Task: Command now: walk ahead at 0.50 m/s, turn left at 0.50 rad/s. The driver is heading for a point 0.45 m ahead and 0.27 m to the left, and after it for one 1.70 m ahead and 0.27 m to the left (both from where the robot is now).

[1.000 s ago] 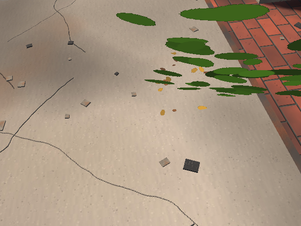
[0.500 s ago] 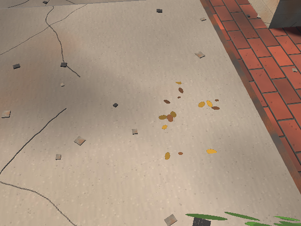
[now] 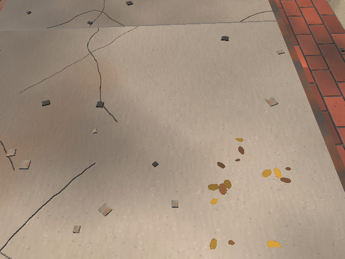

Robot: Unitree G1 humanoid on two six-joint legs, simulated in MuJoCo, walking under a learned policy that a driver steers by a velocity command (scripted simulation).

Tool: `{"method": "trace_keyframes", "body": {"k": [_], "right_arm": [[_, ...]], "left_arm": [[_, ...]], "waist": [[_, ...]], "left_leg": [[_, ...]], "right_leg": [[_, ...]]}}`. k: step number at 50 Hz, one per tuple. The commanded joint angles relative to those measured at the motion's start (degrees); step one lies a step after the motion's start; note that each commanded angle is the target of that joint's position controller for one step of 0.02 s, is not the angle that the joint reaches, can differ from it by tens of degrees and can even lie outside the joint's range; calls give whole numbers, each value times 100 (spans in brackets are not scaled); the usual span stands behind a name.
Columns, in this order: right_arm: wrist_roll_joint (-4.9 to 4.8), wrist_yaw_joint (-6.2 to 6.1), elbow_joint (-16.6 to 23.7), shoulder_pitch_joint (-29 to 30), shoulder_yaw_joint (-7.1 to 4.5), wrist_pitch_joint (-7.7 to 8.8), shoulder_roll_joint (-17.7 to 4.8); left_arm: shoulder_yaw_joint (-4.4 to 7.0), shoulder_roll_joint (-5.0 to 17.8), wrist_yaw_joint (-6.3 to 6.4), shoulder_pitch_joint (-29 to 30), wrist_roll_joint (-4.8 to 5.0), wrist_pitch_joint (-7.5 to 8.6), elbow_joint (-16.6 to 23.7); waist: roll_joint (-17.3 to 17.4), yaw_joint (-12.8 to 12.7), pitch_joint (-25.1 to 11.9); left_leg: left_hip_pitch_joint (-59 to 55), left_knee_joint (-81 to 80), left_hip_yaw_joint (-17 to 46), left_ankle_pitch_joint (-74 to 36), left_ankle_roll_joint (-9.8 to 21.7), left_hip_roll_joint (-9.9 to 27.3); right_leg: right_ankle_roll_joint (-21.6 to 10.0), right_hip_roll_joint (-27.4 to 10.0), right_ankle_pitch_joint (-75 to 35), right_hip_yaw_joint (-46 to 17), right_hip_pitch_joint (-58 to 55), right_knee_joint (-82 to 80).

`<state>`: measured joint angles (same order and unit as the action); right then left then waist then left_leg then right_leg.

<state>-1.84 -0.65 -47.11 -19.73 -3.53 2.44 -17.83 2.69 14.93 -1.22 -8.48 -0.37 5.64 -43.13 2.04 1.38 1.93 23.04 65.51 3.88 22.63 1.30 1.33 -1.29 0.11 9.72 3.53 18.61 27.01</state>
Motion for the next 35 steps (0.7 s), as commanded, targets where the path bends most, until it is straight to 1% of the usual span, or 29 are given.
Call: {"method": "trace_keyframes", "body": {"k": [1, 2, 4, 6, 8, 11, 13, 14, 15, 16, 17, 18, 19, 20, 21, 22, 23, 24, 25, 26, 27, 28, 29, 31, 32, 33, 35], "right_arm": [[-13, 23, 492, 47, -159, -27, -387], [-9, 31, 543, 104, -146, -78, -290], [29, 32, 685, 316, -135, -140, -221], [44, 69, 793, 539, -118, -139, -186], [40, 146, 879, 815, -87, -103, -136], [52, 260, 1096, 1411, -34, -71, -65], [47, 316, 1253, 1696, -31, -82, -90], [48, 342, 1328, 1786, -41, -91, -124], [55, 364, 1386, 1814, -63, -101, -175], [66, 376, 1421, 1743, -105, -116, -257], [76, 374, 1409, 1525, -171, -141, -375], [69, 359, 1291, 963, -285, -165, -556], [49, 294, 1021, 0, -477, -193, -865], [7, 164, 843, -774, -658, -260, -1404], [11, 185, 1015, -382, -638, -156, -1832], [34, 255, 1133, -436, -482, -39, -1277], [79, 274, 1078, -238, -398, 55, -1029], [73, 269, 1099, 87, -350, 97, -893], [104, 247, 1160, 442, -301, 101, -732], [173, 216, 1254, 627, -252, 107, -620], [181, 191, 1281, 675, -249, 118, -620], [158, 160, 1266, 640, -256, 137, -652], [154, 119, 1249, 603, -272, 144, -725], [159, 19, 1174, 477, -318, 107, -870], [140, -22, 1134, 423, -329, 63, -886], [118, -55, 1104, 363, -339, 12, -890], [92, -105, 1037, 198, -354, -85, -899]], "left_arm": [[180, 561, 35, -222, -39, 85, 91], [201, 595, 42, -207, -25, 116, 39], [258, 731, 69, -226, -20, 147, -61], [297, 835, 99, -281, -29, 128, -146], [321, 927, 125, -288, -19, 88, -188], [366, 1075, 158, -504, 33, 11, -289], [401, 1162, 161, -663, 94, -59, -374], [420, 1211, 160, -710, 130, -100, -409], [441, 1267, 162, -716, 164, -142, -429], [465, 1351, 171, -674, 194, -180, -425], [495, 1444, 183, -631, 231, -217, -411], [509, 1494, 190, -560, 266, -265, -393], [461, 1388, 202, -511, 269, -286, -366], [311, 991, 203, -688, 41, -250, -254], [94, 333, 141, -1065, -88, -83, 71], [189, 913, 74, -355, 151, 98, 124], [232, 1066, 44, 8, 310, 197, 274], [211, 988, 88, -2, 216, 246, 216], [242, 1005, 128, -63, 66, 241, 147], [267, 1029, 119, -190, 34, 178, 110], [274, 997, 114, -241, 12, 113, 112], [262, 913, 115, -248, -23, 56, 116], [252, 858, 132, -150, -55, 6, 150], [216, 747, 164, 192, -95, -41, 282], [184, 661, 160, 366, -98, -44, 336], [150, 577, 141, 528, -86, -42, 377], [120, 528, 82, 819, -32, -42, 462]], "waist": [[-900, -173, -263], [-830, -144, -187], [-658, -129, -49], [-573, -176, 25], [-526, -264, 85], [-424, -493, 252], [-422, -565, 346], [-442, -558, 369], [-473, -509, 351], [-547, -400, 245], [-655, -229, 32], [-665, 124, -303], [-515, 636, -797], [423, 813, -1271], [1481, 73, -1848], [602, 546, -1986], [410, 488, -1182], [-41, 232, -784], [-97, 4, -551], [44, -164, -510], [83, -222, -500], [47, -244, -478], [16, -253, -371], [8, -205, -237], [63, -155, -239], [148, -87, -283], [296, 68, -405]], "left_leg": [[1326, 132, 254, -582, -64, 642], [1353, 50, 216, -659, -96, 674], [1574, -292, 227, -970, -158, 715], [1701, -862, 198, -1465, -196, 712], [1580, -1541, 36, -2021, -166, 671], [1477, -2308, -298, -2355, -77, 577], [1525, -2622, -418, -2220, 24, 529], [1531, -2734, -480, -2056, 94, 489], [1453, -2822, -574, -1822, 182, 409], [1205, -2873, -717, -1543, 292, 256], [792, -2867, -893, -1241, 415, 47], [35, -2975, -1053, -1117, 573, -213], [-1384, -3297, -1060, -1437, 791, -477], [-3058, -3422, 393, -1525, 1160, 385], [-4372, -4335, 3781, -79, 2213, 1578], [-4353, -4973, 4187, 369, 2102, 1745], [-3769, -5039, 3415, -40, 1865, 1614], [-2983, -4997, 2750, -675, 1671, 1353], [-2300, -5025, 2224, -1328, 1535, 1123], [-1894, -5136, 1963, -1748, 1494, 982], [-1671, -5235, 1848, -2062, 1520, 918], [-1491, -5282, 1671, -2401, 1554, 863], [-1307, -5277, 1457, -3033, 1555, 800], [-1079, -5091, 1032, -4184, 1421, 601], [-971, -4958, 830, -4408, 1281, 436], [-885, -4842, 704, -4391, 1140, 293], [-845, -4688, 778, -4045, 918, 219]], "right_leg": [[-819, -1546, -238, -1491, -1291, -1653], [-875, -1552, -484, -1249, -1186, -1763], [-954, -1596, -830, -883, -1155, -1914], [-965, -1566, -1061, -498, -1270, -1989], [-889, -1470, -1213, -76, -1341, -2009], [-818, -1516, -1305, 327, -1577, -1998], [-750, -1617, -1417, 470, -1923, -1892], [-703, -1676, -1599, 531, -2112, -1782], [-648, -1718, -2013, 608, -2273, -1595], [-586, -1724, -2853, 707, -2383, -1283], [-525, -1709, -3831, 798, -2452, -805], [-441, -1620, -4546, 919, -2364, 51], [-248, -1390, -4404, 1073, -1790, 1316], [45, -1059, -1846, 1094, -225, 3216], [315, 152, 2574, 108, 1999, 4860], [202, -21, 2416, -865, 2568, 5249], [65, -242, 1821, -792, 2926, 5033], [20, -493, 1329, -804, 2647, 4565], [60, -654, 1008, -823, 2242, 4075], [95, -749, 784, -872, 1880, 3870], [175, -739, 666, -842, 1715, 3680], [271, -711, 560, -780, 1647, 3480], [376, -643, 402, -713, 1635, 3239], [547, -456, -70, -610, 1625, 2540], [576, -338, -396, -569, 1477, 2081], [579, -205, -745, -536, 1272, 1636], [550, 41, -1387, -505, 912, 966]]}}
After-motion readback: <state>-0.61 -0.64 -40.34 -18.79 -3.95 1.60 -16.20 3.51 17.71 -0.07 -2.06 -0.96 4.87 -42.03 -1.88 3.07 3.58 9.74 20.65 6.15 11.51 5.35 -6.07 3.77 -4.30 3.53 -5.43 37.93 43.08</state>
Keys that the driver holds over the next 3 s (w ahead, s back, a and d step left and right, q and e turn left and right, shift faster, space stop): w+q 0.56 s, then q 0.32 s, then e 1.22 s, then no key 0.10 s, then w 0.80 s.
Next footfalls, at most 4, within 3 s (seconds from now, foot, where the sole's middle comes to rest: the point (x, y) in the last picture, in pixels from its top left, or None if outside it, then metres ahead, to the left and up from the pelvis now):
0.38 left None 0.34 0.18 -0.77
0.86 right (153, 217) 0.64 0.12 -0.77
1.18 left None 0.46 0.28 -0.77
1.52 right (168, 227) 0.60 0.06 -0.77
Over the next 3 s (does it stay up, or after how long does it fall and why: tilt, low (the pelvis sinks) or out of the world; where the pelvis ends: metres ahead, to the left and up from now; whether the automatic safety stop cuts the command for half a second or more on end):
stays up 0.81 0.14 0.00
